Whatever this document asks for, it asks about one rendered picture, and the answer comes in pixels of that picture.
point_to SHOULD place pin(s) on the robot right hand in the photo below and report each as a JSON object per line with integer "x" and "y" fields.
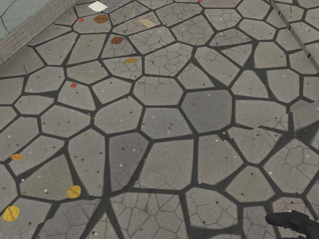
{"x": 295, "y": 220}

